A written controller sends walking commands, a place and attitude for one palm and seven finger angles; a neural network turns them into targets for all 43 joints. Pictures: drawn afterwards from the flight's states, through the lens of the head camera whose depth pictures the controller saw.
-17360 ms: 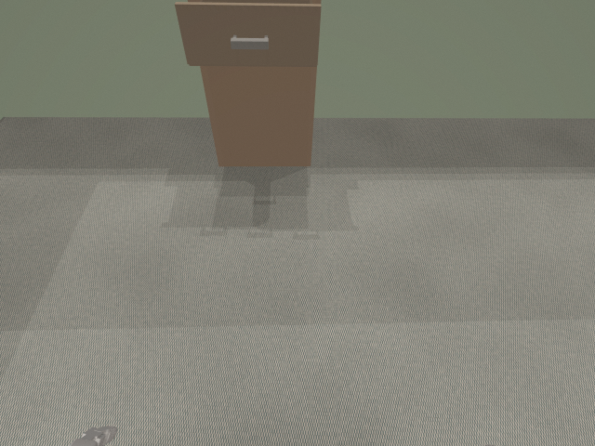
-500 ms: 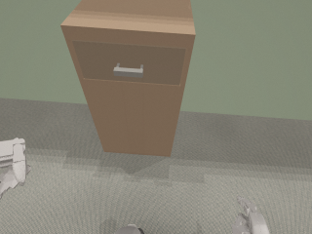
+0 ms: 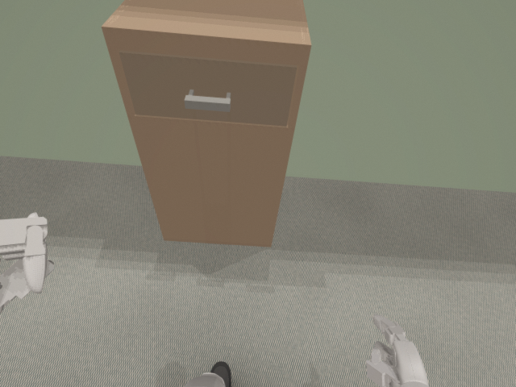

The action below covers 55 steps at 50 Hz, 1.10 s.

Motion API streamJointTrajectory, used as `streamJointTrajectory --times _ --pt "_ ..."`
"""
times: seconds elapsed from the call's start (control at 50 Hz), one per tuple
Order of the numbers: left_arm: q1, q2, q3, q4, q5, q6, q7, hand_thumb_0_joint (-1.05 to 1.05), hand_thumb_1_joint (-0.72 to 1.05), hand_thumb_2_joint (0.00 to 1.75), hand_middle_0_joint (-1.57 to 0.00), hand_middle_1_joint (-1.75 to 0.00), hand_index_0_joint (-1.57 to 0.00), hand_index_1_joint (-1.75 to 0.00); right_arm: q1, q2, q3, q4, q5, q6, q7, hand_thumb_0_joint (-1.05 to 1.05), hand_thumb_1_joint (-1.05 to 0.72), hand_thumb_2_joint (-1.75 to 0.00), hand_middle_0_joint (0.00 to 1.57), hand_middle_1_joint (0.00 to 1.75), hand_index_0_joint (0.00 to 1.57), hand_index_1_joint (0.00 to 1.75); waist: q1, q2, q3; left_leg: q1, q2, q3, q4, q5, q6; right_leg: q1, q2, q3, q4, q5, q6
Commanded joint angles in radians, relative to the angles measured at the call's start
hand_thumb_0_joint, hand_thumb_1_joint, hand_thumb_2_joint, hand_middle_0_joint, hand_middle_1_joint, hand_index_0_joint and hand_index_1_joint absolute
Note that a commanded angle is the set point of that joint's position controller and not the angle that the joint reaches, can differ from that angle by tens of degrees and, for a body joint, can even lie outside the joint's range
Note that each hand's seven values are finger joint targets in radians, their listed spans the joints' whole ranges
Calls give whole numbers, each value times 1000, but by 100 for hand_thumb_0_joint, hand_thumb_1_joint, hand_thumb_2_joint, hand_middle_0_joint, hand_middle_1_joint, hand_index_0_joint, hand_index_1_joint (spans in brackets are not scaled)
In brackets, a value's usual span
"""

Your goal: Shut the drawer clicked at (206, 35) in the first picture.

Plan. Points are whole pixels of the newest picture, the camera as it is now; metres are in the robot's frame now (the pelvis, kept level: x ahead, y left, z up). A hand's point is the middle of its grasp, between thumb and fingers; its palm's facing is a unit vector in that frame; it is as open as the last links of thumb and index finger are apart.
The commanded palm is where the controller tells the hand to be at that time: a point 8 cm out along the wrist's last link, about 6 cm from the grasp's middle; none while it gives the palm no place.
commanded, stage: stop stepping back and stand still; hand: left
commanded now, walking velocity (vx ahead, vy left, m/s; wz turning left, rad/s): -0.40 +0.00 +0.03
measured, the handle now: (209, 99) +0.77 +0.17 +0.01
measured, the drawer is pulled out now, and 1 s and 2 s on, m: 0.00 0.00 0.00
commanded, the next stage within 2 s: let the arm hang, fingers relaxed in 1.26 s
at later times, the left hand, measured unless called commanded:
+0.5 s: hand out of the picture +0.09 +0.24 +0.19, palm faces +0.34 -0.81 -0.47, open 3.2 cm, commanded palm +0.03 +0.29 +0.19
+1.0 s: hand out of the picture +0.11 +0.25 +0.17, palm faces +0.38 -0.80 -0.47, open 3.2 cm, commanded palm +0.05 +0.30 +0.19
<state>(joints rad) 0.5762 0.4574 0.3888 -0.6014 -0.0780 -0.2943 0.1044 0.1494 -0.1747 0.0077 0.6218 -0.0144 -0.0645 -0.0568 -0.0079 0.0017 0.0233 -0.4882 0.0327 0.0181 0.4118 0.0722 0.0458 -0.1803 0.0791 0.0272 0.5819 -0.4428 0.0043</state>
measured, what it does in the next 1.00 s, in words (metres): steps on the spot: left foot, then left foot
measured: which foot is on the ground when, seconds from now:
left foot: down 0.00-0.08, up 0.10-0.22, down 0.24-0.48, up 0.50-0.66, down 0.68-1.00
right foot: down 0.00-1.00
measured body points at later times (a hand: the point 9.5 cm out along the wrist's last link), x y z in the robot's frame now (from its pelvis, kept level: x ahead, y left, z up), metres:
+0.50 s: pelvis -0.09 +0.01 +0.02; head -0.09 +0.02 +0.47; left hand +0.06 +0.28 +0.21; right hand +0.07 -0.20 -0.06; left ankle +0.03 +0.11 -0.71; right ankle -0.10 -0.08 -0.72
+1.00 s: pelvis -0.07 +0.01 +0.01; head -0.06 +0.01 +0.46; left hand +0.08 +0.29 +0.20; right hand +0.08 -0.22 -0.09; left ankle -0.06 +0.13 -0.72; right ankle -0.09 -0.07 -0.72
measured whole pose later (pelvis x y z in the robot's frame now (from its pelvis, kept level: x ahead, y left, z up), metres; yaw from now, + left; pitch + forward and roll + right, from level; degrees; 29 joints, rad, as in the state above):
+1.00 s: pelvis -0.07 +0.01 +0.01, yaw +2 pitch +0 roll -1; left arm 0.67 0.37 0.36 -0.59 -0.03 -0.24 0.15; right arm 0.25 -0.20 0.01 0.64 0.01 -0.09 -0.05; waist -0.01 0.01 0.02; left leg -0.31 0.03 0.01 0.61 -0.26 0.01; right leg -0.21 0.06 -0.04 0.51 -0.31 -0.06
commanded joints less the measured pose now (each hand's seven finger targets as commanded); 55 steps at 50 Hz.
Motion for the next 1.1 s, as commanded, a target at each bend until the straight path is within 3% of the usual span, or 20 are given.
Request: streamJointTrajectory --times 0.0,0.04,0.06,0.08,0.12,0.18,0.24,0.28,0.4,0.48,0.52,0.62,0.68,0.72,0.8,0.86,0.88,0.94,1.0,1.08 --pt "109 143 170 -171 -32 -36 17 0 90 90 -140 -160 -140 -160 -81 -152 -66 -173 -20 -44 -5 0 -90 -90 20 30 20 30 30 208 -166 27 195 -203 -283 -550 -12 73 5 -43 -58 -60 -36" --pt "123 155 152 -214 -29 -37 18 0 90 90 -140 -160 -140 -160 -68 -140 -68 -190 12 -33 2 0 -90 -90 20 30 20 30 20 -12 -165 186 25 -30 112 -433 -75 -187 -164 101 -312 -106 -70" --pt "115 173 144 -233 -21 -26 27 0 90 90 -140 -160 -140 -160 -62 -140 -73 -187 20 -32 0 0 -90 -90 20 30 20 30 15 -188 -138 286 -74 -13 448 -420 -108 -467 -362 326 -490 -262 -156" --pt "79 157 135 -229 1 2 40 0 90 90 -140 -160 -140 -160 -67 -140 -79 -168 4 -20 0 0 -90 -90 20 30 20 30 23 -209 -54 150 -76 -37 674 -458 -102 -508 -440 360 -491 -231 -223" --pt "9 110 99 -233 18 20 40 0 90 90 -140 -160 -140 -160 -42 -126 -58 -162 -4 -10 -1 0 -90 -90 20 30 20 30 -14 -92 -41 116 -6 -66 657 -444 -73 -427 -349 172 -361 -31 -169" --pt "-25 90 83 -171 29 13 60 0 90 90 -140 -160 -140 -160 -34 -155 -42 -147 9 -56 -45 0 -90 -90 20 30 20 30 -17 52 -7 252 -6 -26 25 -353 -36 -260 -178 41 -176 112 -59" --pt "-81 111 87 -198 43 -13 68 0 90 90 -140 -160 -140 -160 -17 -196 -57 -161 17 -114 -53 0 -90 -90 20 30 20 30 21 121 -99 268 179 -280 -111 -355 43 -134 -56 -6 -27 116 10" --pt "-46 80 88 -221 47 -3 56 0 90 90 -140 -160 -140 -160 -16 -163 -47 -153 8 -122 -43 0 -90 -90 20 30 20 30 -6 351 -77 99 198 -416 -374 -909 29 -62 -7 -20 169 -47 9" --pt "119 77 68 -241 44 42 57 0 90 90 -140 -160 -140 -160 -26 -140 -45 -168 -3 -103 -8 0 -90 -90 20 30 20 30 8 165 -112 73 79 -144 -232 -658 -36 139 -8 -97 -177 5 -34" --pt "37 117 118 -196 23 62 58 0 90 90 -140 -160 -140 -160 -9 -127 -58 -137 -5 -42 -15 0 -90 -90 20 30 20 30 4 -204 -58 35 -44 -23 486 -411 -59 -165 -375 379 -454 -319 -216" --pt "-26 80 89 -142 24 64 62 0 90 90 -140 -160 -140 -160 0 -136 -56 -129 1 -43 -16 0 -90 -90 20 30 20 30 -25 -128 -7 -1 -13 -40 553 -419 -53 -219 -367 318 -416 -296 -206" --pt "-55 51 42 -112 43 46 79 0 90 90 -140 -160 -140 -160 -28 -141 -41 -136 15 -92 -50 0 -90 -90 20 30 20 30 -9 -35 7 285 9 20 29 -407 1 -203 -235 108 -230 -102 -107" --pt "-71 76 69 -202 46 17 73 0 90 90 -140 -160 -140 -160 -15 -168 -45 -154 16 -110 -38 0 -90 -90 20 30 20 30 -2 181 -39 328 231 -347 -129 -453 102 -240 -64 -41 75 37 6" --pt "-60 105 102 -228 57 20 63 0 90 90 -140 -160 -140 -160 -15 -137 -39 -141 2 -123 -30 0 -90 -90 20 30 20 30 -5 247 -9 200 256 -396 -243 -653 124 -199 -80 -28 188 -34 -3" --pt "64 72 93 -195 60 29 66 0 90 90 -140 -160 -140 -160 -12 -143 -41 -147 12 -115 -9 0 -90 -90 20 30 20 30 10 107 -42 65 124 -122 -42 -491 39 69 -94 -30 -148 127 -11" --pt "90 78 105 -155 35 28 62 0 90 90 -140 -160 -140 -160 4 -137 -59 -148 19 -95 0 0 -90 -90 20 30 20 30 -5 -143 -41 74 -12 -7 283 -420 -33 -37 -294 325 -345 39 -107" --pt "77 73 100 -155 33 26 66 0 90 90 -140 -160 -140 -160 5 -135 -59 -144 20 -86 3 0 -90 -90 20 30 20 30 -9 -129 -40 58 -12 -12 340 -399 -38 -15 -332 336 -341 164 -136" --pt "61 77 104 -140 34 10 73 0 90 90 -140 -160 -140 -160 -5 -123 -41 -141 21 -80 -5 0 -90 -90 20 30 20 30 -13 -46 -81 141 7 -17 152 -346 -33 72 -291 173 -188 576 -115" --pt "60 79 94 -152 29 1 64 0 90 90 -140 -160 -140 -160 -27 -154 -52 -155 24 -81 -17 0 -90 -90 20 30 20 30 12 8 -128 364 74 -64 22 30 2 10 -150 39 -117 518 0" --pt "60 80 88 -167 40 5 55 0 90 90 -140 -160 -140 -160 -26 -141 -44 -161 25 -72 -15 0 -90 -90 20 30 20 30 6 63 -151 376 85 -72 61 244 1 47 -118 -1 -98 617 3"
